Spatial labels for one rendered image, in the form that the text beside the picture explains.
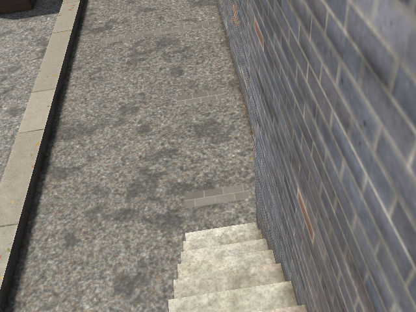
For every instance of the stairs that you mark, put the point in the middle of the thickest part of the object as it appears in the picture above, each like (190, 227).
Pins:
(231, 269)

